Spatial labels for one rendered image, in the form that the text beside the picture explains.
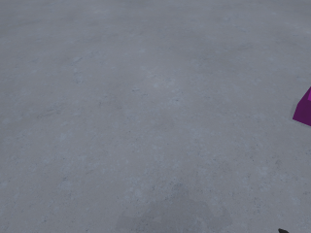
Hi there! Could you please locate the carton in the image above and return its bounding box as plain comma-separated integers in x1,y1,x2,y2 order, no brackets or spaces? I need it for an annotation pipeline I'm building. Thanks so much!
293,86,311,126

